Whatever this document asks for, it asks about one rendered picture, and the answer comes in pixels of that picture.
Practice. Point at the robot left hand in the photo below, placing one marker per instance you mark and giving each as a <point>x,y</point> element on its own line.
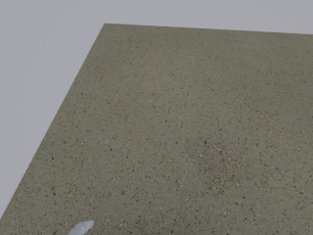
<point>81,228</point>

